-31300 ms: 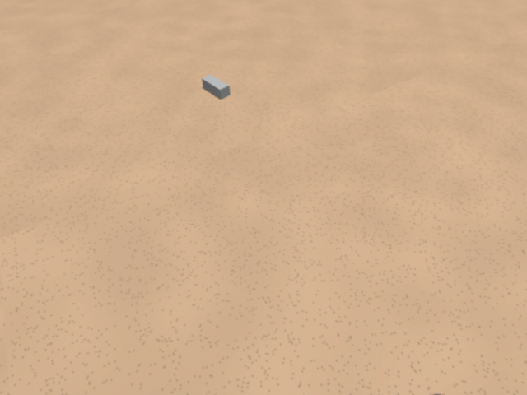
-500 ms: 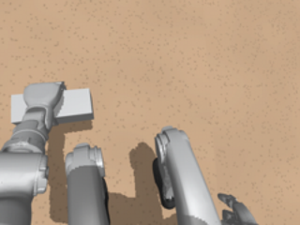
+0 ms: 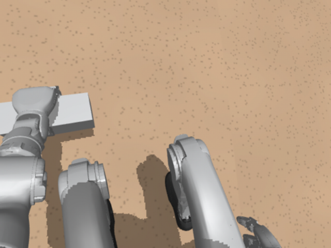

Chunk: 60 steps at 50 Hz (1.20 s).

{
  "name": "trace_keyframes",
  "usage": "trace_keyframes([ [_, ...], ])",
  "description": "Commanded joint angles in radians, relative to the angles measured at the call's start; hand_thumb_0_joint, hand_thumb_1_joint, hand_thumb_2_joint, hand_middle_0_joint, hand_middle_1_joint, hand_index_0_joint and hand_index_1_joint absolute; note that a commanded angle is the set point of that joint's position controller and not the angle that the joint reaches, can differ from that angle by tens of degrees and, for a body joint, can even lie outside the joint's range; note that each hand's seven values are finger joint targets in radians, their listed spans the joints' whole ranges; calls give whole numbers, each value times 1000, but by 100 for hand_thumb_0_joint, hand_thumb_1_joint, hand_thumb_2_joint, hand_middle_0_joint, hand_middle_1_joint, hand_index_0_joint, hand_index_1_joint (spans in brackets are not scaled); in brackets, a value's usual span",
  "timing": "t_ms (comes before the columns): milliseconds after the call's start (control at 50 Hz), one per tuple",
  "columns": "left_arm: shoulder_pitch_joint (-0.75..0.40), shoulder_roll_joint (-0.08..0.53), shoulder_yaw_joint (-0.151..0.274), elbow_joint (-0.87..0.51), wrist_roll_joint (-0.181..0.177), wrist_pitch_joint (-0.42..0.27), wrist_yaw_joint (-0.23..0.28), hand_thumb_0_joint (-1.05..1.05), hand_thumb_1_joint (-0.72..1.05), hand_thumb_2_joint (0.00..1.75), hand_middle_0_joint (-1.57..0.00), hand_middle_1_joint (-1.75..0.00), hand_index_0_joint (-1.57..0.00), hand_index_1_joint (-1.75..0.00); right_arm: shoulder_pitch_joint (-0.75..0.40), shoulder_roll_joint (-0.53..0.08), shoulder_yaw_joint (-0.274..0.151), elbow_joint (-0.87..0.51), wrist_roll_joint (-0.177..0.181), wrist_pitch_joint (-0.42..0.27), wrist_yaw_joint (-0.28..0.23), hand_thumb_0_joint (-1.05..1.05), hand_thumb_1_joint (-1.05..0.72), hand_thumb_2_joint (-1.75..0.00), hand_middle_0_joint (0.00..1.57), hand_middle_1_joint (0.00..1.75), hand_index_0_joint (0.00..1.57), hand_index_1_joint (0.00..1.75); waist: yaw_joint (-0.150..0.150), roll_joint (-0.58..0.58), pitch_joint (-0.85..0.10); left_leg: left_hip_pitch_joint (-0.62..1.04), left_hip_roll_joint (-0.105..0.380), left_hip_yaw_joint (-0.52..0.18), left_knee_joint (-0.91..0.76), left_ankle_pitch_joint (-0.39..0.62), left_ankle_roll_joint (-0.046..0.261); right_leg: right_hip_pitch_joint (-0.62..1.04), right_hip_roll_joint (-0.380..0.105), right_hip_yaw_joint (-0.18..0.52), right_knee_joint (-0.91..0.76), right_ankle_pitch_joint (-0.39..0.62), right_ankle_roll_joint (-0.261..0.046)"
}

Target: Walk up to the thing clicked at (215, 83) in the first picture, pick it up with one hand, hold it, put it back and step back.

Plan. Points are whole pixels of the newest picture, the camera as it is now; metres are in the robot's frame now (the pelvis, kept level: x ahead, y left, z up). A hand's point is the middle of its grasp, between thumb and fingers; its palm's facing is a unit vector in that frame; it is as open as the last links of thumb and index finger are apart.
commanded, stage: lower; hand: left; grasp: from above
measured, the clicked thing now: (51, 116) +0.46 +0.22 -0.22
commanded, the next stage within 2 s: rest in 0.20 s
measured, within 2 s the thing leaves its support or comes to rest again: rests again in 1.76 s
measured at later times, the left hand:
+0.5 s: hand (54, 116) +0.47 +0.22 -0.24, palm faces -0.47 -0.02 -0.88, open 11.0 cm
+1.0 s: hand (56, 116) +0.48 +0.22 -0.27, palm faces -0.45 -0.06 -0.89, open 11.0 cm
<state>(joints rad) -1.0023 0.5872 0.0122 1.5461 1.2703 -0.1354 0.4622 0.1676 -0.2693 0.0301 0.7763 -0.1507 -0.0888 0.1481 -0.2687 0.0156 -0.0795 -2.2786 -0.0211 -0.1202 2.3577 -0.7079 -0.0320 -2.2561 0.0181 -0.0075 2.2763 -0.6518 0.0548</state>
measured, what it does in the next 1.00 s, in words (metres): stands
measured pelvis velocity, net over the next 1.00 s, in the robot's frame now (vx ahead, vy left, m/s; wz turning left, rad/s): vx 0.00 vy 0.01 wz -0.09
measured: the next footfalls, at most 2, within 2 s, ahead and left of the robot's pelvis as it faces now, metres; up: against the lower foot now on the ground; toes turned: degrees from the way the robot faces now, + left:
none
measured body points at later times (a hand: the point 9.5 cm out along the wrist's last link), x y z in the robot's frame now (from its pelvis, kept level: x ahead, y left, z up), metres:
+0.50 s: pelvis +0.00 +0.00 -0.03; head +0.26 +0.05 +0.33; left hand +0.49 +0.21 -0.19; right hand +0.02 -0.27 -0.13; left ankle +0.07 +0.13 -0.31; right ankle +0.10 -0.13 -0.31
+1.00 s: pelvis +0.00 +0.01 -0.05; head +0.27 +0.08 +0.31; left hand +0.50 +0.22 -0.22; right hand +0.00 -0.26 -0.12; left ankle +0.07 +0.13 -0.31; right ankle +0.10 -0.13 -0.31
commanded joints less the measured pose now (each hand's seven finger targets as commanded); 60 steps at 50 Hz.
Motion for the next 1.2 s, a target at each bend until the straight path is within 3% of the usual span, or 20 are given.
trace_keyframes([
  [0,-356,196,20,-137,-12,-23,45,0,63,102,-103,-76,-100,-79,221,-237,-63,-2,-7,-8,-6,0,-90,-90,20,30,20,30,-36,195,-647,425,-13,112,-212,177,67,395,11,-125,-210,207,-80],
  [80,-341,214,30,-115,-4,-39,68,0,66,100,-104,-76,-102,-78,214,-251,-60,-8,-9,-12,-2,0,-90,-90,20,30,20,30,-32,230,-663,453,-11,103,-203,188,60,369,15,-133,-188,208,-84],
  [120,-397,229,33,-123,12,-52,86,0,67,100,-105,-77,-104,-78,218,-252,-54,-2,-25,-22,6,0,-91,-90,20,30,20,30,-57,265,-651,466,-9,99,-187,175,55,341,16,-143,-169,198,-87],
  [140,-363,232,32,-116,18,-52,94,0,66,100,-105,-76,-103,-78,207,-254,-55,-4,-20,-20,6,0,-90,-90,20,30,20,30,-38,273,-658,467,-9,99,-190,176,54,341,21,-144,-168,197,-88],
  [180,-384,284,74,-180,20,-61,119,0,67,98,-105,-75,-103,-77,218,-259,-59,-3,-25,-19,7,0,-90,-90,20,30,20,30,-38,298,-697,471,-11,100,-184,185,53,364,17,-142,-158,207,-85],
  [200,-320,256,60,-125,27,-50,125,0,66,99,-105,-76,-103,-77,205,-255,-55,-11,-26,-19,10,0,-90,-90,20,30,20,30,-33,292,-681,466,-10,104,-179,191,53,364,18,-142,-152,216,-85],
  [420,-345,263,65,1,28,-18,171,0,60,99,-98,-74,-96,-76,202,-277,-25,4,-53,-41,52,0,-89,-89,20,30,20,30,-86,289,-602,416,-6,83,-135,195,55,316,29,-169,-118,232,-81],
  [460,-385,288,76,-24,22,-28,169,0,59,97,-98,-74,-96,-75,214,-279,-17,11,-60,-49,59,0,-89,-90,20,30,20,30,-101,282,-596,400,-5,84,-115,204,59,336,29,-171,-115,248,-78],
  [480,-371,329,104,-44,24,-32,173,0,60,98,-99,-74,-97,-75,215,-287,-19,1,-60,-48,60,0,-89,-90,20,30,20,30,-84,277,-615,392,-5,83,-117,218,61,369,30,-169,-120,260,-77],
  [500,-333,304,94,21,28,-27,169,0,60,98,-100,-72,-98,-74,222,-290,-13,7,-59,-50,63,0,-90,-90,20,30,20,30,-93,260,-582,377,-7,86,-106,216,61,364,27,-169,-116,256,-76],
  [540,-330,365,142,16,38,-38,169,0,61,98,-99,-74,-98,-75,237,-311,-12,0,-70,-59,70,0,-89,-90,20,30,20,30,-108,256,-584,378,-5,85,-89,236,63,386,28,-174,-113,277,-72],
  [620,-320,345,121,25,34,-53,177,0,62,92,-98,-75,-98,-75,210,-302,-3,-11,-74,-60,80,0,-90,-90,20,30,20,30,-99,277,-595,356,-5,76,-94,198,60,391,37,-181,-113,242,-77],
  [640,-305,287,70,41,34,-51,172,0,63,92,-99,-74,-99,-74,206,-289,6,-7,-72,-60,85,0,-90,-90,20,30,20,30,-96,294,-592,367,-6,74,-104,177,58,384,41,-179,-111,224,-78],
  [720,-347,365,111,-19,42,-66,189,0,68,98,-105,-75,-103,-76,217,-320,6,-8,-81,-73,91,0,-90,-90,20,30,20,30,-114,343,-605,423,0,64,-88,230,50,368,39,-201,-88,270,-79],
  [880,-352,375,134,66,65,-72,236,0,66,92,-103,-71,-102,-71,230,-333,17,15,-99,-96,116,0,-90,-90,20,30,20,30,-153,319,-520,395,5,54,-68,210,51,342,44,-215,-94,263,-73],
  [960,-333,313,68,139,57,-63,241,0,67,93,-102,-74,-102,-75,202,-331,34,8,-102,-111,128,0,-90,-90,20,30,20,30,-153,319,-480,378,3,44,-85,164,49,315,49,-223,-97,221,-75],
  [980,-354,360,94,109,59,-65,243,0,69,91,-103,-75,-103,-75,207,-345,32,6,-108,-117,130,0,-90,-90,20,30,20,30,-164,335,-490,395,6,39,-84,180,48,316,48,-230,-89,234,-71],
  [1000,-350,330,61,140,63,-57,236,0,69,91,-103,-74,-103,-74,201,-343,42,-1,-106,-123,134,0,-90,-90,20,30,20,30,-162,351,-481,411,6,41,-78,181,46,310,49,-227,-86,236,-74],
  [1040,-343,403,112,137,65,-54,246,0,70,92,-104,-74,-104,-74,207,-362,40,2,-107,-126,136,0,-90,-90,20,30,20,30,-156,348,-479,400,8,31,-83,197,44,317,45,-231,-80,246,-75],
  [1180,-361,380,93,188,52,-49,243,0,67,87,-101,-73,-102,-72,192,-368,69,-13,-115,-145,152,0,-90,-90,20,30,20,30,-188,330,-404,383,14,7,-87,157,42,279,43,-245,-76,212,-72],
])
